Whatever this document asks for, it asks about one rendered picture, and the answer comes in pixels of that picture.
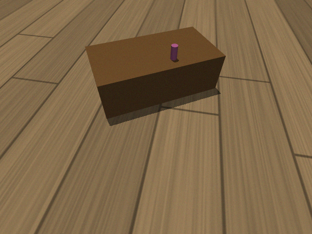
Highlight can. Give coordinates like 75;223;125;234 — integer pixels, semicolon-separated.
170;43;178;60

